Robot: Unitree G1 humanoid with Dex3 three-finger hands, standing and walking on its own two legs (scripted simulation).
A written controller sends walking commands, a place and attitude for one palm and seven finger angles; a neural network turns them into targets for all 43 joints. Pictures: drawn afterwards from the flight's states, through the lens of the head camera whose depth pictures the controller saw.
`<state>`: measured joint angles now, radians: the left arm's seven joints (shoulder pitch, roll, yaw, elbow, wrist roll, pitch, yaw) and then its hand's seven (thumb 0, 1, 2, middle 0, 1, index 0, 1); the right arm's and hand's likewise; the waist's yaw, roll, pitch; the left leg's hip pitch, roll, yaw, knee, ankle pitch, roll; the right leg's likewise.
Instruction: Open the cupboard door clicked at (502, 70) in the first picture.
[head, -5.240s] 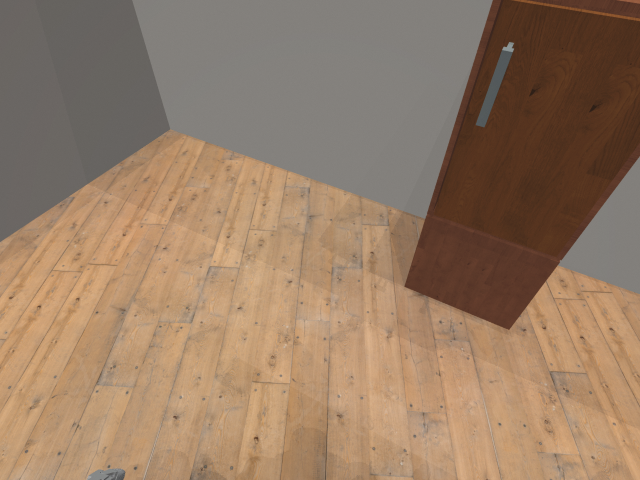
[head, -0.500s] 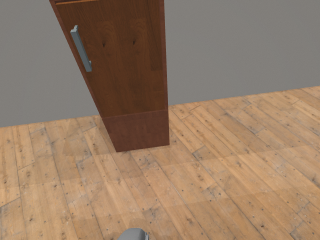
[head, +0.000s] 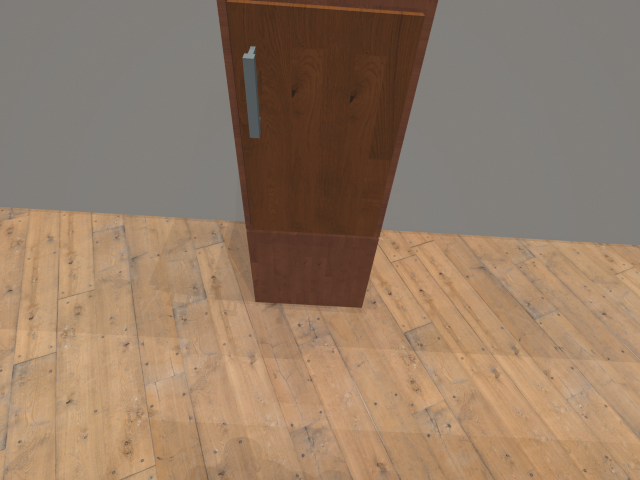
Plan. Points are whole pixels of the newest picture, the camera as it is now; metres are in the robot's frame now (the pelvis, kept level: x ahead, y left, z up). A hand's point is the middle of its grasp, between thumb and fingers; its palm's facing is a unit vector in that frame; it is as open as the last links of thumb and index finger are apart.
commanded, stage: take the last steps up to it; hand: left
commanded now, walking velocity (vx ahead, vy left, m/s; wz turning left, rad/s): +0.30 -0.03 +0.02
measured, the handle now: (253, 93) +0.79 +0.20 +0.08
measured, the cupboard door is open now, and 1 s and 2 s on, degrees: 0 0 0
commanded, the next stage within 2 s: come to a stop and stand still in 0.58 s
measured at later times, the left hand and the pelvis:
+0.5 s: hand out of the picture +0.09 +0.11 -0.17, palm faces +0.10 -0.98 -0.17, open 7.3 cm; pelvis +0.14 -0.05 +0.00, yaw +2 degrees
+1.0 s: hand (221, 378) +0.30 +0.19 -0.18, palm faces +0.07 -0.97 -0.23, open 7.4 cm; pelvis +0.25 -0.01 -0.01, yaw +0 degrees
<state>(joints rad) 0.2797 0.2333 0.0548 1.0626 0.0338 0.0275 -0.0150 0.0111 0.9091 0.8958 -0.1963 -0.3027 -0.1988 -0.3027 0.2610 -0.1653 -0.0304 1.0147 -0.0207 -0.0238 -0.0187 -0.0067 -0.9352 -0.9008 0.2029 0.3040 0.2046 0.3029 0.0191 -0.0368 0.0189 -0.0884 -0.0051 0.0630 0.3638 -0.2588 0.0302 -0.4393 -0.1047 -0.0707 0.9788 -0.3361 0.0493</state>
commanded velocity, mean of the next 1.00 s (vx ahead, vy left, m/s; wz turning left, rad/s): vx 0.07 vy -0.03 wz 0.02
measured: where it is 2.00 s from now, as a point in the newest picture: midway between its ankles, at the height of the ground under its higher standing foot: outside the picture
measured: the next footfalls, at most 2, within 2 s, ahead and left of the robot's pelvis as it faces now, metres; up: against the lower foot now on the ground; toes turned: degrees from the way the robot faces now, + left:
right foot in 0.20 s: +0.12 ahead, -0.14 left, +0.00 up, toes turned -7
left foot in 0.68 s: +0.31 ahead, +0.10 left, +0.00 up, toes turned +10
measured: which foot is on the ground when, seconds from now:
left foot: down 0.00-0.20, up 0.22-0.66, down 0.68-1.00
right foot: up 0.00-0.18, down 0.20-0.68, up 0.70-1.00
